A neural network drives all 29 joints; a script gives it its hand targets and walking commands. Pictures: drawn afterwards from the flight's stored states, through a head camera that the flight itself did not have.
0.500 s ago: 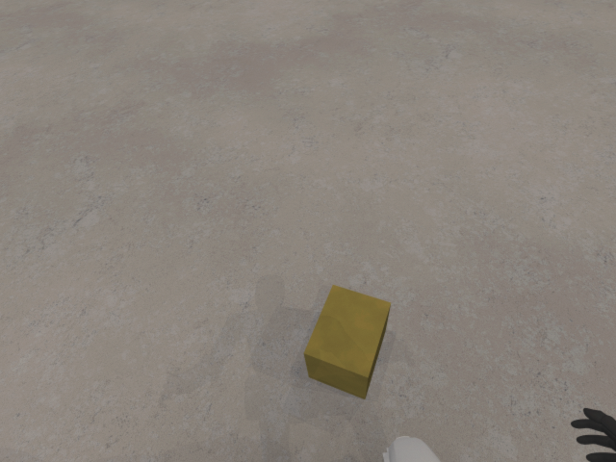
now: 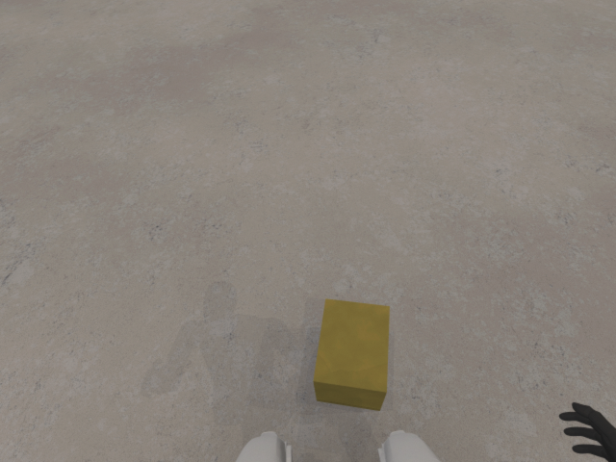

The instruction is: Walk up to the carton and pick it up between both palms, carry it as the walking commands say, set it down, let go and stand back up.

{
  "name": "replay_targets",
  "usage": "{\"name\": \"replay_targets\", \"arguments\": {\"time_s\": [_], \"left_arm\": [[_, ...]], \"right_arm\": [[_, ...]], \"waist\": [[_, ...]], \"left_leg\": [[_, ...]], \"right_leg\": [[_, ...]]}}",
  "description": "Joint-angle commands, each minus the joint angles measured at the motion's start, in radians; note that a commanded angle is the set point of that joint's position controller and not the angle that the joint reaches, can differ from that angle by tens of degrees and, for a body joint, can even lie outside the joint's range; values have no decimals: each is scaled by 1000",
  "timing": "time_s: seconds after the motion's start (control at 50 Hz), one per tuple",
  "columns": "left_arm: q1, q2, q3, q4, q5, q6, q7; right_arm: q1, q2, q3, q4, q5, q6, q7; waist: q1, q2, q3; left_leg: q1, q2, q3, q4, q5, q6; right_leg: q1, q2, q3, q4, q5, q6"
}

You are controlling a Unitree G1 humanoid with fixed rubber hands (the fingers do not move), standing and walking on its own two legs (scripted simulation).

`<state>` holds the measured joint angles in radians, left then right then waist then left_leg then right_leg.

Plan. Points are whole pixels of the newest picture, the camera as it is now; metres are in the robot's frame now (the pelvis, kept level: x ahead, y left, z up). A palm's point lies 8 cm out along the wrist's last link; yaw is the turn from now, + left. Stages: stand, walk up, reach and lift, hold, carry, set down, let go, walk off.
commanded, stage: walk up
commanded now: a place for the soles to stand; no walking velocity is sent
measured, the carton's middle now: (352, 354) +0.47 -0.06 -0.63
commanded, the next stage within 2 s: reach and lift in 1.84 s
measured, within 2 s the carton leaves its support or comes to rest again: neither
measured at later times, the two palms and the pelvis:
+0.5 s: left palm (87, 431) +0.18 +0.33 -0.06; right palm out of the picture +0.04 -0.33 -0.06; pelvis +0.01 +0.02 +0.02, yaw -10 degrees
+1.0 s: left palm (118, 401) +0.21 +0.29 -0.04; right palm out of the picture +0.06 -0.33 -0.05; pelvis +0.02 +0.01 +0.05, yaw -12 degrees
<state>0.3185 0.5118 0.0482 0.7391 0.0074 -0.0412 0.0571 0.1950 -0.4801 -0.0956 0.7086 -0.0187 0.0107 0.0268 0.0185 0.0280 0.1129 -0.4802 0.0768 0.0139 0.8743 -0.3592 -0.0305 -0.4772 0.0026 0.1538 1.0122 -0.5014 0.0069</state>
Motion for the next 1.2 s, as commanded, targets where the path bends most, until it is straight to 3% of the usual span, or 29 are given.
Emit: {"name": "replay_targets", "arguments": {"time_s": [0.0,0.02,0.06,0.14,0.18,0.2,0.22,0.24,0.26,0.28,0.3,0.34,0.36,0.38,0.4,0.42,0.44,0.48,0.5,0.52,0.54,0.56,0.6,0.66,0.74,0.9,0.92,0.98,1.18], "left_arm": [[22,180,43,-22,-11,4,7],[47,182,50,6,-12,7,-3],[55,161,59,29,3,17,-31],[-9,131,74,11,17,36,-66],[9,116,82,21,24,37,-74],[32,118,89,32,30,34,-75],[43,145,101,35,36,29,-73],[22,236,113,22,40,24,-71],[-7,237,106,12,30,21,-73],[-32,218,96,4,25,19,-71],[-68,191,82,2,18,19,-64],[-148,161,63,-1,7,28,-67],[-161,127,50,1,-1,34,-71],[-154,85,40,-12,-5,37,-73],[-114,101,48,9,-5,45,-66],[-112,125,54,31,-5,49,-64],[-114,116,54,42,-5,50,-68],[-73,97,55,80,-1,39,-76],[-74,105,61,98,12,30,-78],[-108,145,67,89,23,22,-77],[-157,174,61,86,10,16,-78],[-177,162,52,93,2,16,-80],[-246,130,32,99,0,21,-75],[-233,114,28,139,-1,23,-78],[-262,108,23,165,-7,28,-79],[-307,91,9,208,-7,33,-80],[-278,105,2,227,-5,5,-66],[-297,120,-2,241,2,-11,-57],[-274,98,-20,268,-2,-14,-46]], "right_arm": [[24,-280,-68,-29,7,-26,-22],[-13,-268,-64,-19,6,-28,-28],[-18,-252,-56,-13,-2,-33,-34],[20,-262,-56,-2,-3,-36,-39],[8,-261,-49,0,5,-32,-43],[6,-241,-37,2,7,-28,-44],[38,-195,-20,8,7,-26,-46],[-5,-123,3,-17,19,-30,-50],[-72,-147,2,-10,36,-31,-68],[-39,-172,-2,9,39,-35,-73],[9,-168,0,30,41,-43,-71],[95,-155,7,86,28,-66,-69],[122,-159,3,100,13,-74,-67],[113,-224,-8,86,-2,-84,-68],[84,-293,-17,78,6,-86,-64],[56,-274,-14,77,5,-86,-60],[38,-268,-10,79,5,-86,-63],[-37,-252,-1,78,8,-78,-60],[-37,-217,12,88,8,-71,-53],[-8,-166,30,90,15,-67,-49],[-17,-130,39,97,23,-65,-51],[-31,-143,35,115,27,-64,-52],[-27,-143,37,150,22,-74,-45],[-37,-178,34,179,17,-82,-43],[-73,-147,43,206,22,-73,-44],[-117,-144,48,253,18,-67,-39],[-134,-130,47,260,9,-49,-27],[-148,-114,49,276,7,-37,-13],[-162,-125,36,300,10,-30,-9]], "waist": [[-32,80,-89],[-13,102,-65],[-23,188,-55],[-43,213,-91],[-15,194,-119],[7,170,-129],[21,72,-136],[29,-219,-118],[44,-192,-94],[23,-124,-96],[-8,-106,-107],[-60,-144,-140],[-77,-121,-157],[-62,29,-153],[-25,133,-139],[-18,95,-116],[-11,81,-91],[31,109,-75],[30,97,-74],[10,-9,-88],[-21,-122,-94],[-29,-95,-88],[-47,-67,-84],[-21,-42,-126],[-23,-65,-135],[-24,-57,-136],[-11,-8,-147],[-23,-71,-111],[-24,-38,-148]], "left_leg": [[139,348,-505,-450,32,295],[116,298,-407,-420,-8,270],[104,242,-272,-394,7,240],[139,269,-230,-377,119,254],[113,261,-179,-330,149,227],[64,239,-140,-278,138,194],[-9,198,-87,-173,95,150],[-161,31,52,52,-73,56],[-154,-4,18,133,-271,55],[-105,12,-27,155,-261,63],[-39,15,-19,101,-219,66],[182,-26,51,-171,-7,81],[289,-16,4,-274,95,87],[306,147,-255,-399,83,134],[259,315,-456,-455,141,251],[223,345,-453,-453,192,290],[187,323,-401,-436,203,287],[88,217,-211,-392,154,189],[30,162,-140,-352,143,137],[-12,102,-83,-272,94,88],[45,14,6,-197,-21,49],[126,-3,8,-212,-71,54],[241,10,-8,-330,19,62],[241,96,-69,-382,183,91],[265,60,-8,-389,188,68],[328,76,-3,-462,209,63],[332,55,16,-455,119,66],[334,40,12,-479,81,61],[401,82,8,-529,236,67]], "right_leg": [[-155,29,-12,253,-72,-13],[-132,2,-35,227,-26,-16],[-79,-9,-90,113,-23,-24],[1,-1,-165,-58,-47,-32],[123,16,-197,-231,26,-50],[223,37,-199,-339,73,-64],[315,15,-122,-442,91,-81],[292,-198,290,-569,86,-181],[226,-310,401,-587,268,-292],[216,-303,334,-524,446,-309],[198,-263,251,-483,527,-285],[123,-159,80,-409,528,-189],[62,-123,43,-352,485,-145],[-19,-35,-24,-202,365,-82],[-29,21,-95,-128,94,-41],[-2,7,-71,-69,-86,-38],[20,-10,-66,-76,-85,-45],[182,-19,-133,-320,78,-64],[276,-7,-125,-421,176,-68],[305,-84,36,-491,210,-94],[208,-179,203,-555,180,-147],[147,-201,191,-567,182,-175],[86,-146,90,-552,192,-123],[191,-83,-5,-488,359,-78],[215,-113,26,-547,379,-93],[217,-105,12,-608,370,-77],[237,-132,42,-640,332,-73],[213,-147,76,-687,281,-76],[277,-105,-18,-629,509,-50]]}}
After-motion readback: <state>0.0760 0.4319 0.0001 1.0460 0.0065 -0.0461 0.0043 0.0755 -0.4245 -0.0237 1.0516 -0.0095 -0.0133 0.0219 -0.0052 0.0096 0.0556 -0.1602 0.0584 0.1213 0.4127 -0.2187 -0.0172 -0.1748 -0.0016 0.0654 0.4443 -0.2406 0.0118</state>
